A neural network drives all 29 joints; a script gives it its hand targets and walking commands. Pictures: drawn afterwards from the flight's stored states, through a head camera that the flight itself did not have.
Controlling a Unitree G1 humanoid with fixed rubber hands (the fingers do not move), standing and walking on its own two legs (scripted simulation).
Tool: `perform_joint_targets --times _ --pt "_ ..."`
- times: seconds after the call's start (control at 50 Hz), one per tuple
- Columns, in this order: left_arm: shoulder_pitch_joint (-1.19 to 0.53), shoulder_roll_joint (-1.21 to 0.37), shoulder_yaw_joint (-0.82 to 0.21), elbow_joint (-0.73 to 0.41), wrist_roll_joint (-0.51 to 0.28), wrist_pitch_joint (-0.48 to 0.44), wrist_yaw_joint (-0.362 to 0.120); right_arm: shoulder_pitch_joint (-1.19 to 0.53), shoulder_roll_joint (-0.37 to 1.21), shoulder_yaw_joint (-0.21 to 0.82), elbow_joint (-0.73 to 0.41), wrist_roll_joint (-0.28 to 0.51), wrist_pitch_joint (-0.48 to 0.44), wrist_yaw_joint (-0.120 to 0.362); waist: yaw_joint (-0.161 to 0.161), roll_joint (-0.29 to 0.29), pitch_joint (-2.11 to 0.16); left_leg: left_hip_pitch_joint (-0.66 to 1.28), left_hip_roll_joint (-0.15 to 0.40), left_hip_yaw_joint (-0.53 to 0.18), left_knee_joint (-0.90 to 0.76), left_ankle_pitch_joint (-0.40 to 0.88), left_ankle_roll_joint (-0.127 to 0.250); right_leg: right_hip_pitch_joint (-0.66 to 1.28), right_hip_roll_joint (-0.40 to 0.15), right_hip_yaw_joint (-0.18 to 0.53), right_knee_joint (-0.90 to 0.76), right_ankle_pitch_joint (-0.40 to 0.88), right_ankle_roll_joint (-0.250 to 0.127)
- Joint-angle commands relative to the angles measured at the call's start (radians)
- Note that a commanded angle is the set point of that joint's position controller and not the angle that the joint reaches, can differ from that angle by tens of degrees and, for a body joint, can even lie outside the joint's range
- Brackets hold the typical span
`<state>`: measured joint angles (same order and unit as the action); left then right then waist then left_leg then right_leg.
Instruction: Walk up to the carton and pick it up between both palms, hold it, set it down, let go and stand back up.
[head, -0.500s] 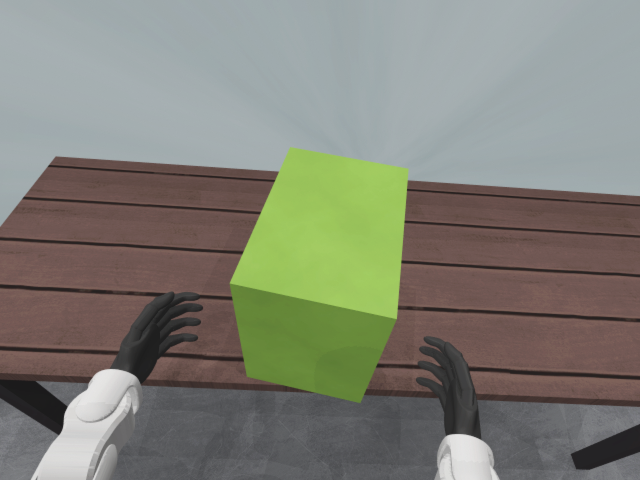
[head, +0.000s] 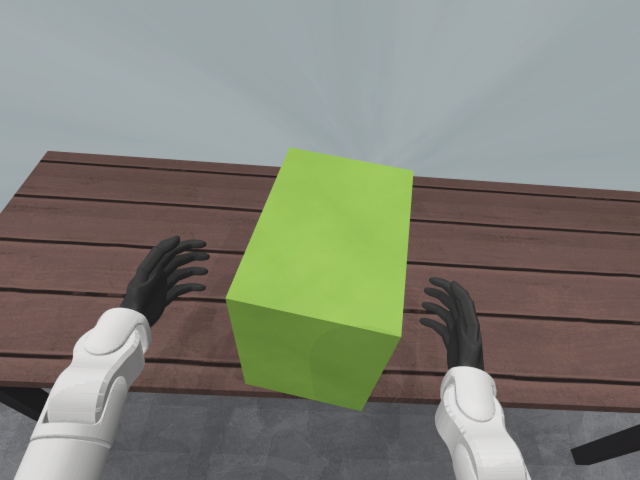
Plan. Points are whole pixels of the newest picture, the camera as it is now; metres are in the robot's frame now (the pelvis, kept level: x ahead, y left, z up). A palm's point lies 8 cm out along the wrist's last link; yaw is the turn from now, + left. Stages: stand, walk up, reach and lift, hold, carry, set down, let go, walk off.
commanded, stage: reach and lift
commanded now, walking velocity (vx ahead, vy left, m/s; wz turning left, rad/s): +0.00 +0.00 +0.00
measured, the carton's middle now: (326, 281) +0.38 +0.01 +0.00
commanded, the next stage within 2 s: none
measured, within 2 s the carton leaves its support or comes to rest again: neither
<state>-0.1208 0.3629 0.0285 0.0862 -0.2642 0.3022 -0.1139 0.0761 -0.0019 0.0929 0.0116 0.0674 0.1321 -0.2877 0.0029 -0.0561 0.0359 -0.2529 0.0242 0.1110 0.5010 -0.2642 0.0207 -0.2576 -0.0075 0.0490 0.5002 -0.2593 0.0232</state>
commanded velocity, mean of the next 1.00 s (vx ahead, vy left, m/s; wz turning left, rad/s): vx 0.00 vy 0.00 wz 0.00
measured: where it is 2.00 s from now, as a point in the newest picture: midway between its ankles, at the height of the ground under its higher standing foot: outside the picture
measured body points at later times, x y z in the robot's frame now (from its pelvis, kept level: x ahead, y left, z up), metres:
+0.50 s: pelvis +0.00 +0.00 +0.00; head +0.03 +0.03 +0.45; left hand +0.38 +0.22 +0.11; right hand +0.35 -0.15 +0.10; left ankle +0.00 +0.10 -0.74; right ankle +0.00 -0.14 -0.74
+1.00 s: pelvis +0.00 +0.01 +0.00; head +0.03 +0.03 +0.45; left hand +0.43 +0.21 +0.15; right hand +0.41 -0.14 +0.14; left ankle +0.00 +0.10 -0.74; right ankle +0.00 -0.14 -0.74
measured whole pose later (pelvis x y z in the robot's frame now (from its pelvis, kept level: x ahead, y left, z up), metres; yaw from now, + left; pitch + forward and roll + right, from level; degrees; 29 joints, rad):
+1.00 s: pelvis +0.00 +0.01 +0.00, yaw +0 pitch +1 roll -1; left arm -0.80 0.38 0.02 0.56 -0.23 0.47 -0.07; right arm -0.63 -0.07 -0.08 0.42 0.11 0.35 -0.29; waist 0.00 -0.06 0.03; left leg -0.26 0.02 0.11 0.50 -0.26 0.02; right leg -0.25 -0.01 0.05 0.47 -0.24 0.03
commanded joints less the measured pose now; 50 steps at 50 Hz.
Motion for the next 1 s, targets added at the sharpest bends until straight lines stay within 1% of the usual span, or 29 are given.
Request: perform_joint_targets --times 0.0,0.12,0.24,0.3,0.4,0.56,0.78,0.98 --pt "-0.359 0.142 0.094 -0.159 0.030 0.004 0.019 -0.368 -0.094 -0.070 -0.271 0.158 0.001 -0.011 0.024 0.172 -0.342 0.206 -0.008 -0.054 -0.113 0.369 -0.055 0.230 0.027 -0.050 -0.144 0.358 -0.020" --pt "-0.497 0.140 0.108 -0.075 0.051 0.061 0.018 -0.496 -0.111 -0.092 -0.182 0.164 0.063 -0.018 0.003 0.171 -0.332 0.191 -0.006 -0.051 -0.125 0.321 -0.050 0.220 0.023 -0.058 -0.149 0.342 -0.021" --pt "-0.592 0.149 0.120 -0.058 0.074 0.100 0.015 -0.583 -0.137 -0.115 -0.095 0.176 0.109 -0.025 -0.024 0.184 -0.362 0.245 -0.004 -0.058 -0.102 0.408 -0.061 0.214 0.029 -0.066 -0.150 0.390 -0.020" --pt "-0.644 0.154 0.118 -0.043 0.077 0.115 0.014 -0.635 -0.147 -0.130 -0.057 0.178 0.129 -0.027 -0.040 0.188 -0.368 0.259 -0.003 -0.061 -0.096 0.424 -0.065 0.207 0.031 -0.069 -0.153 0.394 -0.020" --pt "-0.732 0.163 0.106 -0.033 0.070 0.133 0.020 -0.734 -0.164 -0.152 -0.034 0.185 0.147 -0.025 -0.060 0.194 -0.408 0.282 -0.003 -0.069 -0.084 0.454 -0.069 0.199 0.035 -0.076 -0.155 0.406 -0.021" --pt "-0.883 0.173 0.088 0.065 0.067 0.160 0.035 -0.901 -0.194 -0.187 0.042 0.185 0.174 -0.014 -0.085 0.189 -0.437 0.273 -0.003 -0.081 -0.083 0.437 -0.065 0.187 0.038 -0.079 -0.157 0.399 -0.022" --pt "-1.078 0.193 0.059 0.218 0.059 0.149 0.050 -1.104 -0.219 -0.216 0.198 0.189 0.186 -0.008 -0.119 0.186 -0.518 0.275 -0.002 -0.091 -0.064 0.491 -0.068 0.181 0.044 -0.083 -0.153 0.453 -0.017" --pt "-1.283 0.182 0.010 0.393 0.025 0.084 0.078 -1.311 -0.227 -0.259 0.361 0.162 0.155 0.001 -0.150 0.195 -0.622 0.275 0.005 -0.107 -0.038 0.540 -0.083 0.129 0.049 -0.092 -0.146 0.472 -0.018"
